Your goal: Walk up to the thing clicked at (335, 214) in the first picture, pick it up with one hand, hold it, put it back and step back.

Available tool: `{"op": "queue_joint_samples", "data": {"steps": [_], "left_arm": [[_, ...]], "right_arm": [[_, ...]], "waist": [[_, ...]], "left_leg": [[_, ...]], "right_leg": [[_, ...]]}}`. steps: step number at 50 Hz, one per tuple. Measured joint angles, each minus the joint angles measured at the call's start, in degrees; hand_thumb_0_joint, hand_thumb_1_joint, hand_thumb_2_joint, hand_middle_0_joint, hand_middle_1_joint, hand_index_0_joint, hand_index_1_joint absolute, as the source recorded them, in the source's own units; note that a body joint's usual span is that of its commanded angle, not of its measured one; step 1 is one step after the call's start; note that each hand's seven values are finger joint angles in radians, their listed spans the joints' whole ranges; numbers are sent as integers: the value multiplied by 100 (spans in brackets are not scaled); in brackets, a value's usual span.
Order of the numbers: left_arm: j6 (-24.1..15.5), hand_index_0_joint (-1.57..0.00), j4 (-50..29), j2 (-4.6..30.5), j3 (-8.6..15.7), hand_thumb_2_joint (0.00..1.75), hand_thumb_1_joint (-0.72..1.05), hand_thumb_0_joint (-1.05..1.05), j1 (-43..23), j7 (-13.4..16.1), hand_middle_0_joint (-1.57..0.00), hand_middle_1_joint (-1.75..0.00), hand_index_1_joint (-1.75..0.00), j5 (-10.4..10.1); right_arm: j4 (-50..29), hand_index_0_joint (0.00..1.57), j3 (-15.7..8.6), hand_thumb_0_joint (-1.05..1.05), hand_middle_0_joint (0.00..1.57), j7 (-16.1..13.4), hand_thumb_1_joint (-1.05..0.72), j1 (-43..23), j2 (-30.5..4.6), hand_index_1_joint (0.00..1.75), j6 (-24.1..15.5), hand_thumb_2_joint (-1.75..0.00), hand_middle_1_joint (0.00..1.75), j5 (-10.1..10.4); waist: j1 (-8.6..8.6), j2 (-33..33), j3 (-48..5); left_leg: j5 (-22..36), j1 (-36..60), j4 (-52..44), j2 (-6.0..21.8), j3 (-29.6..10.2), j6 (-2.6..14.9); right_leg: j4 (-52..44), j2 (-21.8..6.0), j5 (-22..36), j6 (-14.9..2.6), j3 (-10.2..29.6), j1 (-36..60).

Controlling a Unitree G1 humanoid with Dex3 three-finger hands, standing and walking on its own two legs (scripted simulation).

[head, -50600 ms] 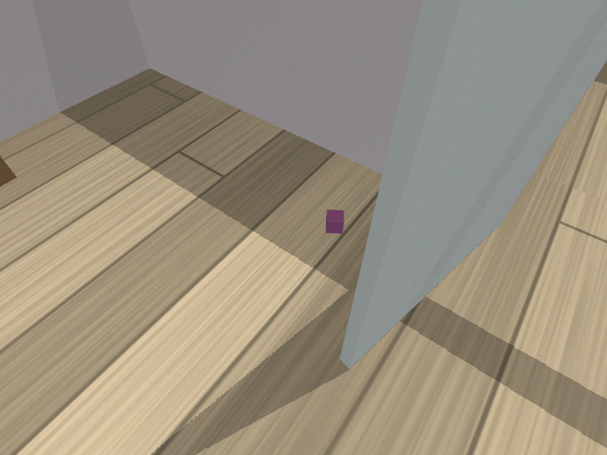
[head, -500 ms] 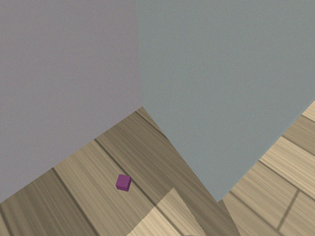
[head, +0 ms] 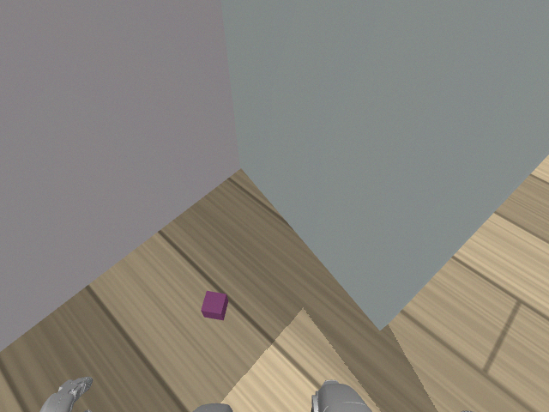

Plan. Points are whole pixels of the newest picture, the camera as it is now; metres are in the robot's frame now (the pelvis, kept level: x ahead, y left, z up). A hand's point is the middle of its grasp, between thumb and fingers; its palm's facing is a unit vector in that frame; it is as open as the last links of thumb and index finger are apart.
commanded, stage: walk up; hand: left
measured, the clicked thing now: (215, 305) +0.50 +0.22 -0.72
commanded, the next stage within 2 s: stand in 0.62 s
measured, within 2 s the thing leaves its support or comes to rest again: neither
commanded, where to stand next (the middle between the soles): +0.10 +0.00 m, yaw -3 degrees
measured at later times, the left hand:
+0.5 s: hand out of the picture +0.10 +0.24 -0.13, palm faces -0.07 -0.94 -0.33, open 7.4 cm
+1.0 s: hand out of the picture +0.10 +0.25 -0.12, palm faces -0.06 -0.93 -0.36, open 7.4 cm
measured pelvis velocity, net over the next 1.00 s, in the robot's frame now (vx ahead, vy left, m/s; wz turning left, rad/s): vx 0.00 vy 0.00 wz -0.03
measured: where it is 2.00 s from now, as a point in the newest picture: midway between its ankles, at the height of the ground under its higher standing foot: outside the picture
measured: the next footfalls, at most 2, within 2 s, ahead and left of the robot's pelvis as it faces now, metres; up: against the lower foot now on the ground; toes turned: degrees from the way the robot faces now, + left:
right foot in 0.14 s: +0.05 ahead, -0.12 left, +0.00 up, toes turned -1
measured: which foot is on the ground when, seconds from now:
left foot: down 0.00-1.00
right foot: up 0.00-0.12, down 0.14-1.00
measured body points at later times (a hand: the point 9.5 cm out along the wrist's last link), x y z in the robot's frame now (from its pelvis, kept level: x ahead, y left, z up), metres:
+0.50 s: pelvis +0.01 +0.00 +0.02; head +0.01 -0.01 +0.47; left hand +0.11 +0.29 -0.11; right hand +0.08 -0.32 -0.10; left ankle +0.00 +0.13 -0.72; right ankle +0.01 -0.12 -0.72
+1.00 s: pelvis +0.00 +0.00 +0.03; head +0.01 -0.01 +0.48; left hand +0.11 +0.30 -0.09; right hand +0.07 -0.30 -0.11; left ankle +0.00 +0.13 -0.72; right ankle +0.01 -0.12 -0.72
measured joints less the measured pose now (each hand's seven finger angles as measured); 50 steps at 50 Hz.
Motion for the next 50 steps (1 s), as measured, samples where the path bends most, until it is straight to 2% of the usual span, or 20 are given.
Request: {"op": "queue_joint_samples", "data": {"steps": [2,4,6,8,9,12,15,21,31,38,50], "left_arm": [[73,-21,100,36,26,90,90,0,-23,-3,-21,-30,-30,-25],[92,-20,161,83,53,90,90,0,-10,-23,-21,-30,-30,-56],[48,-20,207,95,59,90,90,0,44,-59,-21,-30,-30,-52],[-10,-20,309,34,63,90,91,0,74,-72,-20,-30,-30,5],[-21,-20,365,-21,42,90,91,0,75,-80,-20,-30,-30,37],[-8,-20,468,-102,-57,90,91,0,144,-152,-20,-30,-30,42],[47,-20,569,-209,-126,90,90,0,172,-214,-21,-30,-30,31],[-11,-20,773,-266,-139,90,90,0,115,-261,-21,-30,-30,5],[-28,-20,1004,-300,-142,90,90,0,-79,-228,-21,-30,-30,-6],[-86,-20,1147,-288,-176,90,90,0,-303,-186,-21,-30,-30,-25],[-78,-20,1318,-260,-183,90,90,0,-332,-161,-21,-30,-30,-7]], "right_arm": [[34,20,25,1,20,8,-90,44,52,30,-37,-89,30,-4],[42,20,60,1,20,-17,-90,83,103,30,-101,-89,30,-14],[50,20,93,1,20,-27,-90,100,104,30,-155,-89,30,0],[49,20,113,1,20,-36,-90,52,51,30,-167,-89,30,34],[51,20,114,1,20,-51,-90,25,26,30,-168,-89,30,65],[99,20,125,1,20,-74,-90,14,31,30,-212,-89,30,87],[193,20,143,1,20,-53,-90,38,18,30,-296,-89,30,51],[385,20,228,1,20,-48,-90,-2,44,30,-382,-89,30,50],[588,20,208,1,20,-69,-90,-229,2,30,-386,-89,30,74],[790,20,249,1,20,-74,-90,-349,48,30,-317,-89,30,118],[970,20,287,1,20,-36,-90,-404,162,30,-277,-89,30,90]], "waist": [[-58,37,-13],[-77,28,-29],[-52,30,-57],[-41,130,-16],[-78,211,10],[-121,118,-109],[-92,35,-295],[-45,26,-466],[-72,84,-545],[-122,118,-468],[-99,130,-465]], "left_leg": [[-26,-14,20,92,-33,26],[-2,-17,-22,160,-32,15],[-13,-31,-10,219,10,-18],[-82,-28,106,331,29,-64],[-79,-6,112,382,-14,-77],[63,156,-202,244,43,-39],[250,346,-599,133,151,-22],[399,596,-982,226,186,-71],[619,872,-1486,258,244,-99],[842,1026,-1851,234,170,-106],[1042,1051,-2084,207,119,-98]], "right_leg": [[542,241,-698,-95,63,-14],[718,361,-904,-153,18,108],[61,336,-674,-170,-160,484],[-620,399,107,-116,-237,817],[-688,446,171,-86,-280,879],[-656,315,102,-47,-227,885],[-766,209,139,4,-120,922],[-1189,300,330,-29,-97,1167],[-1659,332,548,-37,-50,1406],[-2062,299,760,-8,-126,1612],[-2325,268,954,7,-177,1675]]}}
